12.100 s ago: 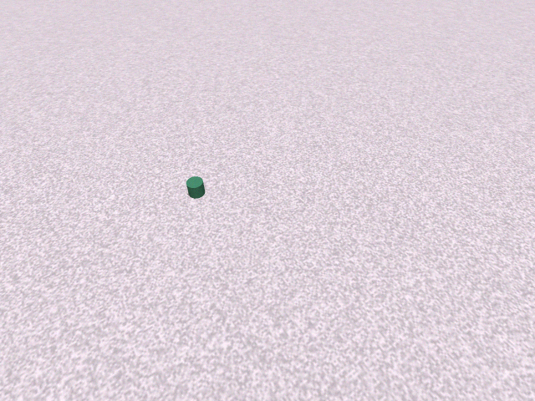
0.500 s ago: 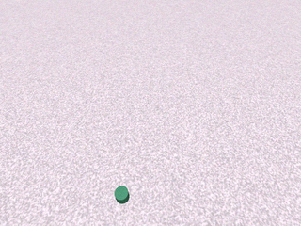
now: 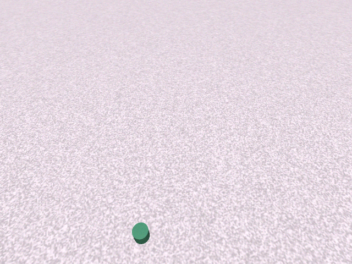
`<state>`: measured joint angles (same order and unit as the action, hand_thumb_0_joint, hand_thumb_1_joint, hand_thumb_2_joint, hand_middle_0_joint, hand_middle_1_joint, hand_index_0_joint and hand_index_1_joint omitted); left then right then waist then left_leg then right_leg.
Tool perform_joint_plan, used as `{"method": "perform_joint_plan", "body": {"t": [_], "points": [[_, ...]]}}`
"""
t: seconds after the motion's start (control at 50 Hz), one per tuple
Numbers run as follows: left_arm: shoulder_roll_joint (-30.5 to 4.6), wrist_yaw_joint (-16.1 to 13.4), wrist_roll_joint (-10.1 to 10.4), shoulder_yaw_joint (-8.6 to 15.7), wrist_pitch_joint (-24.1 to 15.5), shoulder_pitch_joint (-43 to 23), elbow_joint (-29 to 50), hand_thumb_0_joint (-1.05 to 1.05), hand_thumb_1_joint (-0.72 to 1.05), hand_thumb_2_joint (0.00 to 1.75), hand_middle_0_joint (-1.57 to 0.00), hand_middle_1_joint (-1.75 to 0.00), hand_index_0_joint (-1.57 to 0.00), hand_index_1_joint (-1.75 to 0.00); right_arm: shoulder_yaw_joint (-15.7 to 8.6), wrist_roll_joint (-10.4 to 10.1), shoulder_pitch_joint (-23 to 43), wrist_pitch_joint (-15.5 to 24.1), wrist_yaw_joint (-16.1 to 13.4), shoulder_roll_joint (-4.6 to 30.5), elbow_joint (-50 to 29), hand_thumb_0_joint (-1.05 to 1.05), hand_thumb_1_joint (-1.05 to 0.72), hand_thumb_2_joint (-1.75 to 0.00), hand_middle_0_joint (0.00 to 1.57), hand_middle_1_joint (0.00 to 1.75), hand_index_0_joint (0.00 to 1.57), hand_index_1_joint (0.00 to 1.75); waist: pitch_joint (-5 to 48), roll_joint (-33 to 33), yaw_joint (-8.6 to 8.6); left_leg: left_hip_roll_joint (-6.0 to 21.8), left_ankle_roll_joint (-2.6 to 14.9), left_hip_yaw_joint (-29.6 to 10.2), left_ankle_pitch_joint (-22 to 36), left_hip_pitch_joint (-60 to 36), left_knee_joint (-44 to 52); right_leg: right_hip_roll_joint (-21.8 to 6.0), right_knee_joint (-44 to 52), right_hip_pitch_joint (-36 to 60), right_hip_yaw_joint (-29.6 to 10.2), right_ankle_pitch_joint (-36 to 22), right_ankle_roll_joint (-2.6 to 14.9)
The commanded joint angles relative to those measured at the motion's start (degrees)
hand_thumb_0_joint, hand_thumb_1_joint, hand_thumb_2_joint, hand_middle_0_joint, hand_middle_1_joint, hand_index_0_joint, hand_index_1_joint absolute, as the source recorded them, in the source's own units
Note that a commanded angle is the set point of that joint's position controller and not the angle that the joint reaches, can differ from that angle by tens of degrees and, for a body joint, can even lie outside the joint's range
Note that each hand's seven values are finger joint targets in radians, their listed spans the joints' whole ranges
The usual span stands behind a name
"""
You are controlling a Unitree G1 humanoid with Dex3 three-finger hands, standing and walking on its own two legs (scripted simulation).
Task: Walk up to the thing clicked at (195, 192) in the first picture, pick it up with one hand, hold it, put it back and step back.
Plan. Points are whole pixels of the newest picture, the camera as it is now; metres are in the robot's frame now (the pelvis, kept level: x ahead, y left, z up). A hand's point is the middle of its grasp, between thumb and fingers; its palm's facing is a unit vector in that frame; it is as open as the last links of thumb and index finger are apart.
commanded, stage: walk up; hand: left
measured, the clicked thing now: (141, 233) +0.45 +0.21 -0.74
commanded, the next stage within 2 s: none
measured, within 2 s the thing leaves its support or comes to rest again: neither
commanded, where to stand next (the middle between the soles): +0.06 -0.01 m, yaw +0 degrees
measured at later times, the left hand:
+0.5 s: hand out of the picture +0.13 +0.24 -0.16, palm faces -0.06 -0.94 -0.35, open 7.4 cm
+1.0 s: hand out of the picture +0.13 +0.24 -0.16, palm faces -0.10 -0.93 -0.34, open 7.4 cm
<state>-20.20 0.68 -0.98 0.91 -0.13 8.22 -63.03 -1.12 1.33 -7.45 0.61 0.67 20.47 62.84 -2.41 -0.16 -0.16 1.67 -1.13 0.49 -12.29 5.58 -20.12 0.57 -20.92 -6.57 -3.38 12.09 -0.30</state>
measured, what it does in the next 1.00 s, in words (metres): stands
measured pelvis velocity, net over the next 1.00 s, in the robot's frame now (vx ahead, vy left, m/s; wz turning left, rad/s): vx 0.02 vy -0.01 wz -0.07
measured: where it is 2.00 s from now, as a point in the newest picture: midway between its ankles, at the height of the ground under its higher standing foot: outside the picture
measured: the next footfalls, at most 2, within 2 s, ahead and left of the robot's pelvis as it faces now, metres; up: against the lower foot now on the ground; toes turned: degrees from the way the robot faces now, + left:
none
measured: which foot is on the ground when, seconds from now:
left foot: down 0.00-1.00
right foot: down 0.00-1.00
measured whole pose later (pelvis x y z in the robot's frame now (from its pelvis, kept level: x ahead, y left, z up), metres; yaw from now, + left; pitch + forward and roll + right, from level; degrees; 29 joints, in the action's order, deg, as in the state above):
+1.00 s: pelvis +0.02 -0.01 -0.01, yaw -4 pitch -3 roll +0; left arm -19.9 0.9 -0.6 1.3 0.2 8.5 -56.1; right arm -2.7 0.9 -10.2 0.0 0.1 22.1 56.4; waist -5.1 -0.6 -1.6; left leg 3.8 -0.1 3.0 -21.1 7.0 -31.2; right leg 3.4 -31.1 -9.0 -6.5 18.6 1.1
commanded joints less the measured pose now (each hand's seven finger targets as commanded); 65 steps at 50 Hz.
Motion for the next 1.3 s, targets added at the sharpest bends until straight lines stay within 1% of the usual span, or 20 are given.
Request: {"method": "perform_joint_plan", "body": {"t": [0.0,0.12,0.18,0.6,0.68,0.76,0.86,0.94,0.98,1.0,1.04,1.06,1.1,1.12,1.14,1.18,1.22,1.24,1.26,1.28], "points": [[-12.48,-0.39,-0.29,3.33,-0.78,-1.56,4.45,0.0,0.9,0.9,-0.2,-0.3,-0.2,-0.3,-2.85,0.21,1.2,1.63,-0.98,12.42,-4.44,0.0,-0.9,-0.9,0.2,0.3,0.2,0.3,-2.22,1.18,0.21,4.56,4.29,-4.58,-7.06,1.85,3.67,-4.7,4.76,-5.96,-5.65,4.92,3.05],[-12.43,-0.42,0.06,3.44,-1.33,-0.42,5.87,0.0,0.9,0.9,-0.2,-0.3,-0.2,-0.3,-3.05,-0.23,-0.33,2.43,-1.31,12.49,-6.18,0.0,-0.9,-0.9,0.2,0.3,0.2,0.3,3.28,-0.51,-0.2,5.6,4.01,-3.54,10.26,-2.16,0.86,-4.97,0.5,-0.95,-4.96,-14.83,3.06],[-12.42,-0.68,0.27,3.43,-1.19,0.06,6.44,0.0,0.9,0.9,-0.2,-0.3,-0.2,-0.3,-3.35,-0.41,-0.81,2.24,-1.54,12.68,-6.96,0.0,-0.9,-0.9,0.2,0.3,0.2,0.3,5.89,-0.63,-0.29,5.93,3.93,-2.35,16.59,-4.47,-1.15,-4.86,-1.37,0.35,-4.32,-19.96,3.25],[-13.28,-0.9,0.44,3.84,-0.66,-2.27,10.07,0.0,0.9,0.9,-0.2,-0.3,-0.2,-0.3,-3.59,-0.32,-0.6,1.61,-1.53,12.11,-9.86,0.0,-0.9,-0.9,0.2,0.3,0.2,0.3,3.15,3.48,-0.6,4.46,3.73,1.29,10.2,-1.9,-5.9,-5.25,-3.29,-1.25,-7.74,-18.59,5.61],[-12.91,-0.74,0.61,3.76,-0.59,-3.28,10.78,0.0,0.9,0.9,-0.2,-0.3,-0.2,-0.3,-3.81,-0.43,-1.44,1.82,-1.55,12.92,-9.69,0.0,-0.9,-0.9,0.2,0.3,0.2,0.3,3.28,1.34,-0.82,5.59,3.97,0.05,13.11,-4.47,-3.93,-3.91,-5.2,-3.33,-6.59,-17.91,4.89],[-11.95,-0.62,0.51,3.49,-0.56,-2.57,10.89,0.0,0.9,0.9,-0.2,-0.3,-0.2,-0.3,-4.32,-0.56,-1.92,1.79,-1.67,14.08,-9.77,0.0,-0.9,-0.9,0.2,0.3,0.2,0.3,4.25,-1.51,-0.96,8.61,6.16,-2.0,15.19,-7.63,-3.66,-2.38,-8.26,-5.72,-4.33,-16.87,3.95],[-13.03,-0.53,0.3,3.61,-0.72,-1.49,11.12,0.0,0.9,0.9,-0.2,-0.3,-0.2,-0.3,-4.27,-0.63,0.06,1.37,-1.58,13.11,-10.9,0.0,-0.9,-0.9,0.2,0.3,0.2,0.3,2.29,-0.44,-0.26,5.6,4.97,1.41,6.47,-1.71,-6.39,-3.73,-5.82,-3.81,-7.73,-15.07,5.58],[-15.94,-0.83,0.32,4.46,-0.94,-0.35,11.2,0.0,0.9,0.9,-0.2,-0.3,-0.2,-0.3,-3.4,-0.6,0.51,1.23,-1.14,10.3,-11.8,0.0,-0.9,-0.9,0.2,0.3,0.2,0.3,1.52,6.25,0.67,-0.32,2.59,2.88,-5.77,3.88,-13.27,-9.71,0.47,-1.4,-18.06,-12.19,10.75],[-15.86,-0.87,0.03,4.27,-0.88,-0.32,11.51,0.0,0.9,0.9,-0.2,-0.3,-0.2,-0.3,-3.16,-0.45,-0.07,1.41,-1.15,9.89,-11.54,0.0,-0.9,-0.9,0.2,0.3,0.2,0.3,0.29,8.54,0.64,-1.52,2.62,1.43,-14.13,5.81,-11.97,-11.22,1.32,-1.25,-20.01,-13.47,12.0],[-15.62,-0.82,-0.07,4.18,-0.77,-0.95,11.97,0.0,0.9,0.9,-0.2,-0.3,-0.2,-0.3,-3.14,-0.38,-1.3,1.72,-1.15,9.93,-11.25,0.0,-0.9,-0.9,0.2,0.3,0.2,0.3,0.12,8.97,-0.22,-0.98,2.94,0.87,-12.96,4.35,-8.79,-10.76,0.51,-2.4,-18.6,-14.66,11.3],[-12.97,-0.69,0.56,3.46,-0.64,-6.1,13.44,0.0,0.9,0.9,-0.2,-0.3,-0.2,-0.3,-3.84,-0.23,-6.99,2.66,-1.42,12.04,-9.1,0.0,-0.9,-0.9,0.2,0.3,0.2,0.3,2.91,5.26,-3.51,4.2,3.9,-2.96,8.1,-5.18,-0.51,-5.91,-5.6,-6.54,-10.85,-18.75,5.56],[-11.33,-0.68,0.99,3.47,-0.54,-6.79,13.54,0.0,0.9,0.9,-0.2,-0.3,-0.2,-0.3,-4.71,-0.23,-8.37,2.81,-1.66,14.8,-8.15,0.0,-0.9,-0.9,0.2,0.3,0.2,0.3,3.32,0.95,-3.56,9.08,5.87,-7.71,17.34,-8.96,1.39,-1.28,-11.51,-9.99,-5.87,-14.82,3.01],[-10.42,-0.99,0.91,3.33,-0.13,-4.46,12.65,0.0,0.9,0.9,-0.2,-0.3,-0.2,-0.3,-5.41,-0.35,-6.37,2.97,-1.8,17.26,-9.04,0.0,-0.9,-0.9,0.2,0.3,0.2,0.3,1.69,-5.2,-2.15,17.66,13.24,-14.02,30.49,-12.73,0.65,1.77,-17.1,-15.33,-1.13,9.3,1.51],[-10.27,-0.94,0.72,3.4,-0.3,-4.55,12.49,0.0,0.9,0.9,-0.2,-0.3,-0.2,-0.3,-5.48,-0.15,-6.14,2.85,-1.77,16.69,-9.18,0.0,-0.9,-0.9,0.2,0.3,0.2,0.3,1.4,-6.78,-2.14,18.25,14.02,-13.44,34.66,-14.09,-0.4,0.44,-16.2,-16.55,-0.59,17.43,1.96],[-10.06,-0.75,0.71,3.26,-0.58,-4.16,12.44,0.0,0.9,0.9,-0.2,-0.3,-0.2,-0.3,-5.33,-0.04,-6.02,2.74,-1.83,15.89,-9.52,0.0,-0.9,-0.9,0.2,0.3,0.2,0.3,1.28,-7.68,-1.87,17.03,13.35,-11.7,34.68,-13.35,-0.78,-0.59,-14.25,-15.8,-1.08,17.42,2.44],[-10.08,-0.16,0.51,3.39,-0.98,-2.75,11.85,0.0,0.9,0.9,-0.2,-0.3,-0.2,-0.3,-4.92,-0.16,-3.33,2.35,-1.86,15.44,-10.76,0.0,-0.9,-0.9,0.2,0.3,0.2,0.3,0.47,-8.67,-0.5,12.38,9.76,-6.66,28.6,-7.94,-2.59,-0.82,-8.5,-9.93,0.17,8.61,3.14],[-10.76,-0.24,0.49,3.65,-1.33,0.26,10.15,0.0,0.9,0.9,-0.2,-0.3,-0.2,-0.3,-3.82,-1.27,0.1,1.79,-1.89,13.33,-11.71,0.0,-0.9,-0.9,0.2,0.3,0.2,0.3,2.48,-5.55,1.35,6.46,4.19,-0.95,23.06,1.43,-7.14,-3.44,-2.07,3.38,-2.8,-18.04,3.97],[-12.37,-0.53,0.28,4.14,-1.4,1.95,9.03,0.0,0.9,0.9,-0.2,-0.3,-0.2,-0.3,-3.27,-1.93,0.47,1.45,-1.89,11.94,-12.0,0.0,-0.9,-0.9,0.2,0.3,0.2,0.3,4.54,-1.76,1.87,3.99,2.48,0.44,16.35,5.82,-9.97,-6.36,-2.24,8.64,-6.44,-23.27,5.71],[-13.72,-0.69,0.32,4.4,-1.39,2.06,8.76,0.0,0.9,0.9,-0.2,-0.3,-0.2,-0.3,-2.65,-2.18,0.16,1.14,-1.81,10.18,-12.37,0.0,-0.9,-0.9,0.2,0.3,0.2,0.3,5.24,1.73,2.0,1.09,1.36,1.09,4.91,8.27,-12.33,-10.03,-0.19,9.09,-10.84,-18.34,8.35],[-14.58,-0.68,0.33,4.19,-1.28,-0.31,9.52,0.0,0.9,0.9,-0.2,-0.3,-0.2,-0.3,-2.43,-1.94,-2.24,0.63,-1.72,8.97,-11.6,0.0,-0.9,-0.9,0.2,0.3,0.2,0.3,4.52,3.58,0.84,-0.59,1.77,0.59,-11.72,6.27,-12.66,-14.69,3.51,2.36,-14.92,-5.97,11.42]]}}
